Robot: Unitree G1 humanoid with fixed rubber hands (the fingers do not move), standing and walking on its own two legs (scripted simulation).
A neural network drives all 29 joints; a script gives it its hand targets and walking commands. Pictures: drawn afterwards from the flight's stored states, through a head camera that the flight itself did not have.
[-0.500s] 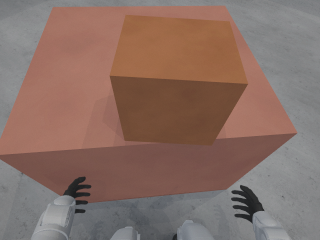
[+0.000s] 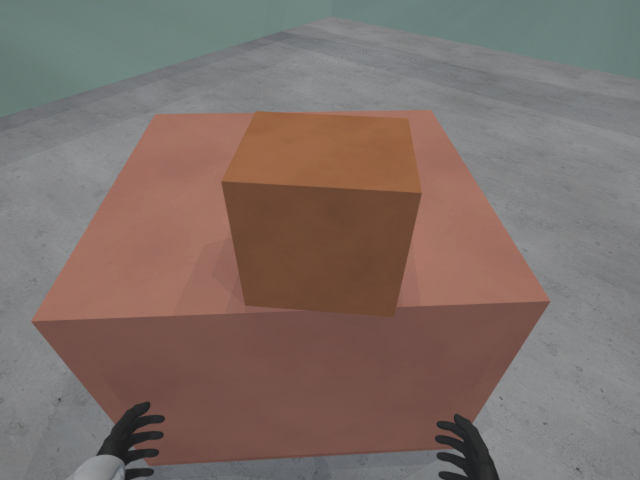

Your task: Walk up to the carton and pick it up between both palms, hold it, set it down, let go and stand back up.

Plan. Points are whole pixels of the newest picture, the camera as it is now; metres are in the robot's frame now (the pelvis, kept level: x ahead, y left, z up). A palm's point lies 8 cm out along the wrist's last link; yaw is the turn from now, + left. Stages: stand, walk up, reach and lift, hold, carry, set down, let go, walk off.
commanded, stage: reach and lift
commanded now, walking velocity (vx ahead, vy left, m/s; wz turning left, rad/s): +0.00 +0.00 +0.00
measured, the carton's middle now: (324, 214) +0.52 +0.01 +0.07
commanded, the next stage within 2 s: none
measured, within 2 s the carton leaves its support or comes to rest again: neither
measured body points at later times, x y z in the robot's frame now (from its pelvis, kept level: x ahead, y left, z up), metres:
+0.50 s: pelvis -0.02 -0.03 +0.00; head -0.07 -0.03 +0.45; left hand +0.22 +0.27 +0.00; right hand +0.24 -0.17 -0.01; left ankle +0.03 +0.16 -0.71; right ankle +0.08 -0.07 -0.71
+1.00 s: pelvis +0.01 +0.03 +0.01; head -0.01 +0.05 +0.46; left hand +0.30 +0.29 +0.02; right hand +0.30 -0.17 +0.02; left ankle +0.03 +0.16 -0.71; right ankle +0.08 -0.07 -0.71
